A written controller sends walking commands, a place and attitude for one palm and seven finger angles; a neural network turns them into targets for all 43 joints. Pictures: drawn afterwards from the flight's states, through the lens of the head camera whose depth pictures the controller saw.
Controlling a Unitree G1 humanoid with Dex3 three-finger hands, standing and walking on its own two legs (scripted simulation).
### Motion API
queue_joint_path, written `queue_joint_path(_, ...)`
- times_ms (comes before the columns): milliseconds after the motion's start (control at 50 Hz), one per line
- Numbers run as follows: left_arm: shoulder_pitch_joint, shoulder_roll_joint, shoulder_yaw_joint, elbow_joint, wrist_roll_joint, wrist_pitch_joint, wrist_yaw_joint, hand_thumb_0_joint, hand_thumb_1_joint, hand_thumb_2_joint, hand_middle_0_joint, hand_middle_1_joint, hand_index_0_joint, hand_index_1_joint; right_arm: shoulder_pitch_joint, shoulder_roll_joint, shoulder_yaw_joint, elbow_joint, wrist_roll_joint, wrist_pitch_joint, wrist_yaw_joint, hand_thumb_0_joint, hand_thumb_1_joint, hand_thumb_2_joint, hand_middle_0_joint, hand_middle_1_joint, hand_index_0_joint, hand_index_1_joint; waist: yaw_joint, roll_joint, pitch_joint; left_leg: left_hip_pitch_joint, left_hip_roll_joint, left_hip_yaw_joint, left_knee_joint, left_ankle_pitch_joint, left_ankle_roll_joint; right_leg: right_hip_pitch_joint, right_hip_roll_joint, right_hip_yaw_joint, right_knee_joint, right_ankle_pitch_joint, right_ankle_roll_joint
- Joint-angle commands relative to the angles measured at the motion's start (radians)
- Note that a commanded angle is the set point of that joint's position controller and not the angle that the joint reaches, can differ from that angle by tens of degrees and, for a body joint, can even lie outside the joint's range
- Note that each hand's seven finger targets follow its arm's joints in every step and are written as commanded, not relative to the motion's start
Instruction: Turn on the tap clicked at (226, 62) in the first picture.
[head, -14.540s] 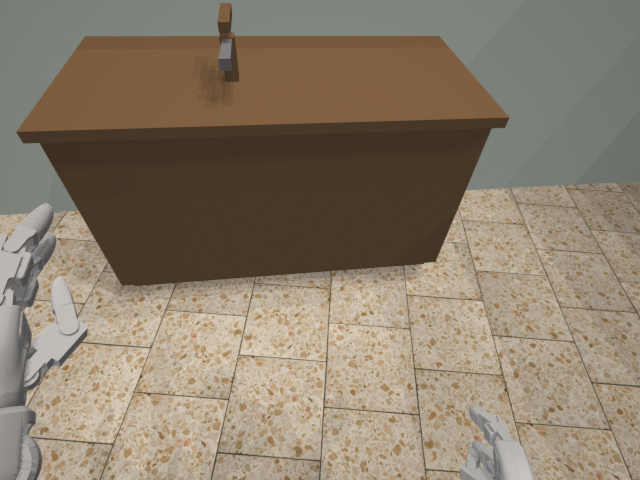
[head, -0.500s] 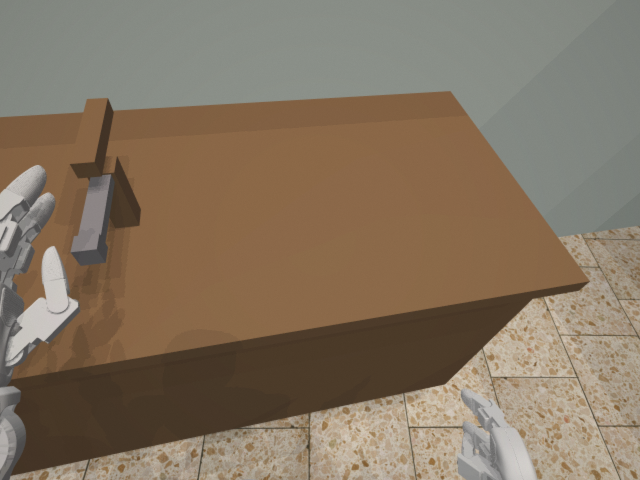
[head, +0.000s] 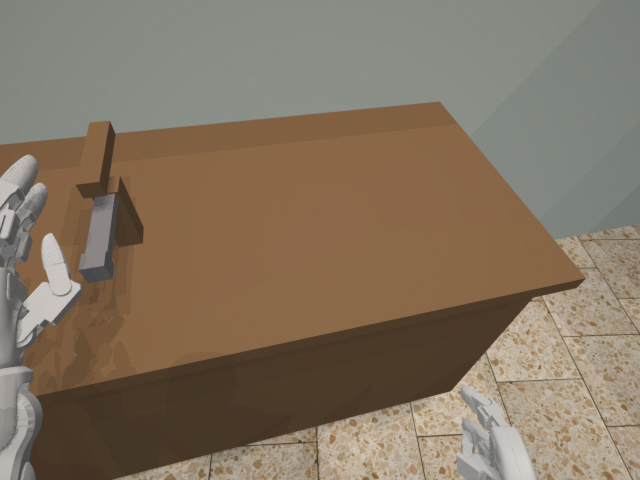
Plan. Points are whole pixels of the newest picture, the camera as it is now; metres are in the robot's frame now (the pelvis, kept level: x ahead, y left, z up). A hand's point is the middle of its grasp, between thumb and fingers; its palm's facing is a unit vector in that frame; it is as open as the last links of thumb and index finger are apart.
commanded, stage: come to a stop and stand still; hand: left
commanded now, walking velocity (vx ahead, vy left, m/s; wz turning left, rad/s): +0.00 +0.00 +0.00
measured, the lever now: (97, 266) +0.31 +0.32 +0.08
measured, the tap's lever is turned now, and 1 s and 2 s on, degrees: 0 0 0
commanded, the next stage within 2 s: look again from close up in 0.60 s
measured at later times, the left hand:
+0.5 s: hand (94, 265) +0.26 +0.27 +0.16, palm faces +0.37 -0.85 -0.37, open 7.4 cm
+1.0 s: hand (104, 281) +0.25 +0.25 +0.16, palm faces +0.38 -0.86 -0.34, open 7.4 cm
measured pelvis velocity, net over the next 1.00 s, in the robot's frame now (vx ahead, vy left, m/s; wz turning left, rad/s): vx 0.03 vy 0.00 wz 0.01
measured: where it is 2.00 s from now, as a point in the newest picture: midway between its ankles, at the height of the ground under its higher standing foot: outside the picture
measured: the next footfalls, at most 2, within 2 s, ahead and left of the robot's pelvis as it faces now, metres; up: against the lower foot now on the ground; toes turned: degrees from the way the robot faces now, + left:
right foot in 1.94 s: -0.04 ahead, -0.13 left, +0.00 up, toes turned -3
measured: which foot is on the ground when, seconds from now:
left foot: down 0.00-1.00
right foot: down 0.00-1.00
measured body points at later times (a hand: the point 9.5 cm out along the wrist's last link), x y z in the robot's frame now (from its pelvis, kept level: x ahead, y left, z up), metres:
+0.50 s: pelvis +0.04 +0.02 +0.00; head +0.07 +0.05 +0.45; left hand +0.24 +0.31 +0.18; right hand +0.24 -0.20 -0.06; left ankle +0.04 +0.09 -0.74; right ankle +0.05 -0.14 -0.74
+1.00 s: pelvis +0.03 +0.00 +0.00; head +0.05 +0.02 +0.45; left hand +0.22 +0.29 +0.18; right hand +0.20 -0.22 -0.07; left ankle +0.04 +0.09 -0.74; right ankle +0.05 -0.14 -0.74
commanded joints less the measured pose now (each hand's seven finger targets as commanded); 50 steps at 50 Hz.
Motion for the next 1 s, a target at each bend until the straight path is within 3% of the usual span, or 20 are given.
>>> queue_joint_path(0, 0.003, 0.206, 0.095, -0.211, 0.017, -0.050, 0.019, 0.000, 0.900, 0.900, -0.200, -0.300, -0.200, -0.300, -0.066, -0.119, -0.052, -0.169, 0.014, -0.036, -0.008, 0.000, -0.900, -0.900, 0.200, 0.300, 0.200, 0.300, -0.013, -0.031, -0.065, -0.168, 0.093, -0.133, -0.226, -0.305, -0.004, 0.135, -0.009, 0.044, -0.036, -0.196, -0.008)
queue_joint_path(20, 0.006, 0.225, 0.128, -0.203, 0.016, -0.051, 0.021, 0.000, 0.900, 0.900, -0.200, -0.300, -0.200, -0.300, -0.062, -0.117, -0.055, -0.173, 0.014, -0.033, -0.012, 0.000, -0.900, -0.900, 0.200, 0.300, 0.200, 0.300, -0.015, -0.071, -0.070, -0.165, 0.090, -0.135, -0.216, -0.280, -0.005, 0.140, -0.009, 0.041, -0.040, -0.176, -0.007)
queue_joint_path(40, 0.000, 0.289, 0.192, -0.222, 0.015, -0.050, 0.030, 0.000, 0.900, 0.900, -0.200, -0.300, -0.200, -0.300, -0.085, -0.117, -0.051, -0.171, 0.017, -0.024, -0.016, 0.000, -0.900, -0.900, 0.200, 0.300, 0.200, 0.300, -0.016, -0.023, -0.072, -0.147, 0.092, -0.130, -0.221, -0.251, -0.007, 0.140, -0.005, 0.031, -0.034, -0.145, -0.005)
queue_joint_path(60, -0.004, 0.252, 0.175, -0.234, 0.012, -0.058, 0.026, 0.000, 0.900, 0.900, -0.200, -0.300, -0.200, -0.300, -0.082, -0.110, -0.052, -0.177, 0.012, -0.021, -0.020, 0.000, -0.900, -0.900, 0.200, 0.300, 0.200, 0.300, -0.023, -0.006, -0.098, -0.156, 0.098, -0.143, -0.224, -0.239, -0.002, 0.172, -0.010, 0.018, -0.008, -0.107, -0.006)
queue_joint_path(140, -0.052, 0.258, 0.171, -0.349, 0.010, -0.079, 0.019, 0.000, 0.900, 0.900, -0.200, -0.300, -0.200, -0.300, -0.096, -0.100, -0.049, -0.178, 0.012, -0.036, -0.024, 0.000, -0.900, -0.900, 0.200, 0.300, 0.200, 0.300, -0.027, 0.135, -0.134, -0.117, 0.096, -0.130, -0.201, -0.122, -0.005, 0.205, -0.015, 0.013, 0.025, 0.024, -0.010)
queue_joint_path(240, 0.034, 0.172, 0.087, -0.380, 0.013, -0.072, 0.021, 0.000, 0.900, 0.900, -0.200, -0.300, -0.200, -0.300, -0.076, -0.104, -0.059, -0.148, 0.009, -0.061, -0.011, 0.000, -0.900, -0.900, 0.200, 0.300, 0.200, 0.300, -0.034, 0.131, -0.229, 0.085, 0.079, -0.089, -0.079, 0.312, -0.048, 0.172, -0.031, 0.014, 0.010, 0.225, -0.022)
queue_joint_path(300, 0.076, 0.166, 0.086, -0.343, 0.019, -0.058, 0.023, 0.000, 0.900, 0.900, -0.200, -0.300, -0.200, -0.300, -0.044, -0.121, -0.075, -0.135, 0.002, -0.041, -0.006, 0.000, -0.900, -0.900, 0.200, 0.300, 0.200, 0.300, -0.038, 0.097, -0.242, 0.107, 0.098, -0.098, -0.056, 0.449, -0.069, 0.171, -0.030, 0.007, 0.016, 0.261, -0.022)
queue_joint_path(340, 0.103, 0.188, 0.122, -0.314, 0.017, -0.043, 0.031, 0.000, 0.900, 0.900, -0.200, -0.300, -0.200, -0.300, -0.064, -0.114, -0.071, -0.137, 0.008, -0.020, -0.011, 0.000, -0.900, -0.900, 0.200, 0.300, 0.200, 0.300, -0.039, 0.073, -0.223, 0.106, 0.100, -0.093, -0.057, 0.453, -0.077, 0.162, -0.030, 0.003, 0.007, 0.270, -0.021)
queue_joint_path(360, 0.114, 0.166, 0.106, -0.280, 0.013, -0.039, 0.026, 0.000, 0.900, 0.900, -0.200, -0.300, -0.200, -0.300, -0.057, -0.118, -0.072, -0.139, 0.002, -0.005, -0.012, 0.000, -0.900, -0.900, 0.200, 0.300, 0.200, 0.300, -0.042, 0.049, -0.215, 0.087, 0.101, -0.092, -0.062, 0.423, -0.070, 0.163, -0.033, 0.002, -0.002, 0.265, -0.020)
queue_joint_path(440, 0.073, 0.208, 0.141, -0.349, 0.011, -0.033, 0.031, 0.000, 0.900, 0.900, -0.200, -0.300, -0.200, -0.300, -0.087, -0.110, -0.068, -0.162, 0.010, 0.020, -0.027, 0.000, -0.900, -0.900, 0.200, 0.300, 0.200, 0.300, -0.044, 0.081, -0.204, 0.091, 0.101, -0.090, -0.081, 0.399, -0.074, 0.167, -0.032, 0.006, 0.003, 0.258, -0.021)
queue_joint_path(460, 0.080, 0.179, 0.113, -0.333, 0.006, -0.033, 0.024, 0.000, 0.900, 0.900, -0.200, -0.300, -0.200, -0.300, -0.082, -0.113, -0.067, -0.165, 0.003, 0.027, -0.029, 0.000, -0.900, -0.900, 0.200, 0.300, 0.200, 0.300, -0.044, 0.084, -0.200, 0.084, 0.103, -0.088, -0.089, 0.383, -0.067, 0.162, -0.031, 0.001, 0.000, 0.239, -0.019)
queue_joint_path(540, 0.058, 0.200, 0.120, -0.397, 0.007, -0.022, 0.034, 0.000, 0.900, 0.900, -0.200, -0.300, -0.200, -0.300, -0.106, -0.106, -0.062, -0.184, 0.008, 0.032, -0.036, 0.000, -0.900, -0.900, 0.200, 0.300, 0.200, 0.300, -0.042, 0.106, -0.207, 0.096, 0.098, -0.081, -0.081, 0.343, -0.061, 0.181, -0.040, 0.019, -0.019, 0.272, -0.022)
queue_joint_path(560, 0.073, 0.167, 0.089, -0.368, 0.006, -0.019, 0.030, 0.000, 0.900, 0.900, -0.200, -0.300, -0.200, -0.300, -0.097, -0.111, -0.061, -0.181, 0.000, 0.036, -0.037, 0.000, -0.900, -0.900, 0.200, 0.300, 0.200, 0.300, -0.043, 0.093, -0.207, 0.082, 0.096, -0.078, -0.088, 0.309, -0.053, 0.182, -0.039, 0.019, -0.025, 0.264, -0.022)
queue_joint_path(580, 0.065, 0.173, 0.090, -0.377, 0.006, -0.016, 0.032, 0.000, 0.900, 0.900, -0.200, -0.300, -0.200, -0.300, -0.092, -0.111, -0.065, -0.186, 0.003, 0.035, -0.037, 0.000, -0.900, -0.900, 0.200, 0.300, 0.200, 0.300, -0.043, 0.098, -0.205, 0.082, 0.097, -0.082, -0.091, 0.294, -0.052, 0.188, -0.042, 0.028, -0.026, 0.264, -0.023)
queue_joint_path(660, 0.063, 0.149, 0.070, -0.323, 0.009, -0.002, 0.035, 0.000, 0.900, 0.900, -0.200, -0.300, -0.200, -0.300, -0.094, -0.116, -0.058, -0.178, -0.002, 0.045, -0.042, 0.000, -0.900, -0.900, 0.200, 0.300, 0.200, 0.300, -0.044, 0.093, -0.168, 0.042, 0.093, -0.085, -0.125, 0.181, -0.045, 0.177, -0.038, 0.030, -0.049, 0.204, -0.020)
queue_joint_path(780, 0.033, 0.159, 0.072, -0.288, 0.012, 0.008, 0.035, 0.000, 0.900, 0.900, -0.200, -0.300, -0.200, -0.300, -0.096, -0.113, -0.059, -0.189, 0.002, 0.052, -0.048, 0.000, -0.900, -0.900, 0.200, 0.300, 0.200, 0.300, -0.042, 0.058, -0.135, 0.007, 0.089, -0.092, -0.156, 0.036, -0.031, 0.174, -0.040, 0.048, -0.084, 0.119, -0.019)
queue_joint_path(840, 0.025, 0.176, 0.084, -0.315, 0.016, 0.009, 0.039, 0.000, 0.900, 0.900, -0.200, -0.300, -0.200, -0.300, -0.112, -0.112, -0.057, -0.190, 0.007, 0.049, -0.051, 0.000, -0.900, -0.900, 0.200, 0.300, 0.200, 0.300, -0.042, 0.063, -0.128, 0.012, 0.086, -0.090, -0.160, -0.003, -0.027, 0.159, -0.039, 0.051, -0.094, 0.084, -0.019)
queue_joint_path(860, 0.033, 0.153, 0.063, -0.297, 0.014, 0.005, 0.035, 0.000, 0.900, 0.900, -0.200, -0.300, -0.200, -0.300, -0.103, -0.116, -0.055, -0.184, 0.000, 0.051, -0.050, 0.000, -0.900, -0.900, 0.200, 0.300, 0.200, 0.300, -0.043, 0.055, -0.133, 0.004, 0.081, -0.089, -0.163, -0.014, -0.023, 0.161, -0.035, 0.045, -0.098, 0.068, -0.019)
queue_joint_path(940, 0.045, 0.196, 0.104, -0.349, 0.017, 0.002, 0.042, 0.000, 0.900, 0.900, -0.200, -0.300, -0.200, -0.300, -0.116, -0.113, -0.058, -0.190, 0.007, 0.042, -0.051, 0.000, -0.900, -0.900, 0.200, 0.300, 0.200, 0.300, -0.040, 0.074, -0.144, 0.007, 0.081, -0.094, -0.159, -0.012, -0.024, 0.174, -0.039, 0.048, -0.091, 0.074, -0.020)
queue_joint_path(980, 0.067, 0.177, 0.089, -0.334, 0.013, -0.001, 0.037, 0.000, 0.900, 0.900, -0.200, -0.300, -0.200, -0.300, -0.101, -0.115, -0.061, -0.192, 0.003, 0.042, -0.049, 0.000, -0.900, -0.900, 0.200, 0.300, 0.200, 0.300, -0.041, 0.061, -0.149, -0.002, 0.077, -0.096, -0.157, -0.016, -0.020, 0.183, -0.037, 0.052, -0.094, 0.069, -0.021)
